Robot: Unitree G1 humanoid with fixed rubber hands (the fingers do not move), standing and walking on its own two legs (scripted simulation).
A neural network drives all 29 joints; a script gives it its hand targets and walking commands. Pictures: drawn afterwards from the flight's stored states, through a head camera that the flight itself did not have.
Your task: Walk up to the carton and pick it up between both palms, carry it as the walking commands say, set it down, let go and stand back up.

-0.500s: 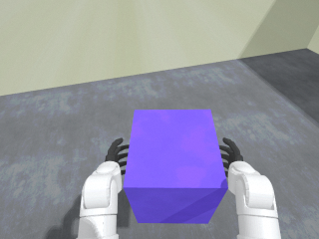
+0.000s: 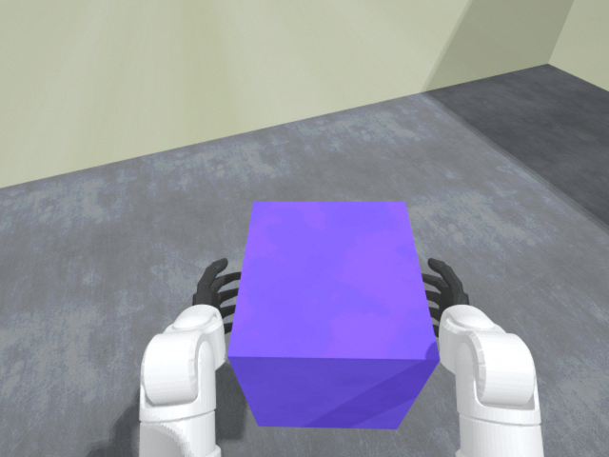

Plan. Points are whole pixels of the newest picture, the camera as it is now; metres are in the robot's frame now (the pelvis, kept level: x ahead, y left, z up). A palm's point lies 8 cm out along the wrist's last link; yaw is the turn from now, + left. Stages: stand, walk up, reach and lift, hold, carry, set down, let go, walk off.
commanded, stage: carry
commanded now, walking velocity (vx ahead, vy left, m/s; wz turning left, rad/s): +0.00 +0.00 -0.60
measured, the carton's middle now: (327, 319) +0.31 +0.01 +0.02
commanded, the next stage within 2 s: none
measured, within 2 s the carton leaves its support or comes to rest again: neither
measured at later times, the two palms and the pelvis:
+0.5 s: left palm (284, 303) +0.28 +0.06 +0.10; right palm (559, 375) +0.20 -0.22 +0.10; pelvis -0.03 -0.01 +0.01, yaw -17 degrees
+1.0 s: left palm (347, 332) +0.25 -0.01 +0.10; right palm out of the picture +0.09 -0.26 +0.11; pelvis -0.06 +0.01 +0.01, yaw -35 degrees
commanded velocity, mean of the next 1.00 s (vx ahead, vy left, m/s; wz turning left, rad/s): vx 0.00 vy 0.00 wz -0.60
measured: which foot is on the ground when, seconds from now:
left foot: down 0.00-0.54, up 0.56-0.88, down 0.90-1.00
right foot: down 0.00-0.24, up 0.26-0.52, down 0.54-0.92, up 0.94-1.00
